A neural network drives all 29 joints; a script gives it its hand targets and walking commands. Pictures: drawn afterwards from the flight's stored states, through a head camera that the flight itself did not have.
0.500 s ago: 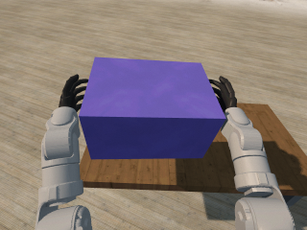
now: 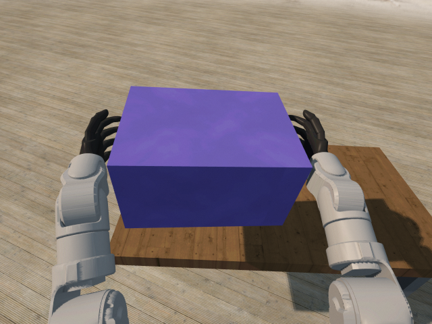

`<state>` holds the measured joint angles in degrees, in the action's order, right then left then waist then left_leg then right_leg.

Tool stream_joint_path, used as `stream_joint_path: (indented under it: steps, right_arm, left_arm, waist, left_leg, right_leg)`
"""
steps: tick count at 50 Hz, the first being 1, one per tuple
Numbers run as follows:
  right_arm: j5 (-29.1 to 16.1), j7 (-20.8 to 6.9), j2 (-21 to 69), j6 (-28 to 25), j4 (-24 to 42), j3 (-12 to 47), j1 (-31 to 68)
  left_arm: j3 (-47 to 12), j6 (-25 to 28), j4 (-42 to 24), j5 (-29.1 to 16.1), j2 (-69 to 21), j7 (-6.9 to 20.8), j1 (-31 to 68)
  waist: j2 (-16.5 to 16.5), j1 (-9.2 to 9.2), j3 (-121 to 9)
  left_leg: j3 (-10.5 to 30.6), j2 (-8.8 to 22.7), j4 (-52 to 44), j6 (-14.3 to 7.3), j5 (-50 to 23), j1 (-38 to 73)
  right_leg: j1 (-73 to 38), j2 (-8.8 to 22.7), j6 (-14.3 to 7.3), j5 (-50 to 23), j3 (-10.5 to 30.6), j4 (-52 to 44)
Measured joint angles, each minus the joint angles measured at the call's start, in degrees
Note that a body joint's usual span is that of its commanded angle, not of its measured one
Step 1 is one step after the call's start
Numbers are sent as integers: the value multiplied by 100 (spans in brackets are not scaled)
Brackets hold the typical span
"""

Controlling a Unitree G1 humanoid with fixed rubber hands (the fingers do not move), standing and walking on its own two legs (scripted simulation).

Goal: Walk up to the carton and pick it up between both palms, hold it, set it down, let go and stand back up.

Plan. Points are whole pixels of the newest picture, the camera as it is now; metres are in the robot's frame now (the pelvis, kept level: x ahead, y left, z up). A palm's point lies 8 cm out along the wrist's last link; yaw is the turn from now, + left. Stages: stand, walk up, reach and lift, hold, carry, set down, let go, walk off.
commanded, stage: hold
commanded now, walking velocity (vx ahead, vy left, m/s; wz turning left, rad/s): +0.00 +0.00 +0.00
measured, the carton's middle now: (206, 155) +0.39 +0.00 +0.15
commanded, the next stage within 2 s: none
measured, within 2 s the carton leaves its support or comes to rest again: neither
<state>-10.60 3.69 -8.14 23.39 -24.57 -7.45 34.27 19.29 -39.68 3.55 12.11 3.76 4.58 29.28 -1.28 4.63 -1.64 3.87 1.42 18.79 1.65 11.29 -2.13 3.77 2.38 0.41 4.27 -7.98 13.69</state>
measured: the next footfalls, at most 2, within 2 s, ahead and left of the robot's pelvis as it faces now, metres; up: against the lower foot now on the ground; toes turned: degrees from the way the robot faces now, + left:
none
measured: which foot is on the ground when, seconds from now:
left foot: down 0.00-1.00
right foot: down 0.00-1.00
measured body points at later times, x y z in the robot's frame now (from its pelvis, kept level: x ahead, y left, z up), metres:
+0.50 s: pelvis +0.00 +0.00 +0.00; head -0.05 +0.01 +0.45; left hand +0.37 +0.18 +0.20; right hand +0.37 -0.21 +0.19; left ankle +0.00 +0.14 -0.75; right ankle +0.04 -0.13 -0.75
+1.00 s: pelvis +0.00 +0.00 +0.00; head -0.04 +0.02 +0.45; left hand +0.37 +0.18 +0.19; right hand +0.37 -0.21 +0.18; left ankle +0.00 +0.14 -0.75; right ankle +0.04 -0.13 -0.75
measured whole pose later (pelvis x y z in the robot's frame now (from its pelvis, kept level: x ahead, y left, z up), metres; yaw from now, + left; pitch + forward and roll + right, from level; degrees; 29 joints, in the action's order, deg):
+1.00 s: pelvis +0.00 +0.00 +0.00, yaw -1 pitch -5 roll -1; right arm -11.3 2.5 -9.8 21.9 -25.2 -7.1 34.2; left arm 18.6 -40.1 1.8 12.8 2.1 3.3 29.0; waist -1.1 4.9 -1.4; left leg 3.0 1.8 18.7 1.7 11.7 -2.1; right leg 4.1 2.0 0.4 4.3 -7.0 13.7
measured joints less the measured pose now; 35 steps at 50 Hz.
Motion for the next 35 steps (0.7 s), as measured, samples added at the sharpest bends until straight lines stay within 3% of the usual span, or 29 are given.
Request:
stream_joint_path:
  steps: [8, 16, 21, 27, 35]
  right_arm:
    - [-92, -50, -52, -118, 225, -52, -113]
    - [55, -155, -108, -45, -220, -71, 75]
    - [-82, -33, -128, -134, 224, 33, -126]
    - [-23, -43, -82, -46, -33, 24, 42]
    - [38, 5, 45, -111, 191, -37, -131]
  left_arm:
    - [-135, 8, -290, -140, -32, -161, -66]
    - [-71, -80, 52, 69, -106, -110, 72]
    - [-105, 67, -188, -144, -71, -164, -39]
    - [6, -60, -87, 64, -83, -40, 35]
    - [-3, 32, -128, -111, -20, -41, -24]
  waist:
    - [-1, -18, -73]
    - [-1, 21, 4]
    - [40, -26, -95]
    - [53, -9, 39]
    - [-1, -44, -20]
  left_leg:
    - [-49, 3, 67, -4, 29, -117]
    - [-94, -3, -41, -9, -16, -10]
    - [-103, 38, -2, 0, 11, -106]
    - [-50, 30, -36, 4, -2, 41]
    - [-21, -2, 0, 3, -30, -137]
  right_leg:
    - [113, -6, 3, -25, 51, 8]
    - [87, 2, 4, -9, 98, 37]
    - [159, -42, -9, -21, 106, 10]
    - [-8, -33, -15, -8, 54, -15]
    - [159, 0, -8, -21, 29, 26]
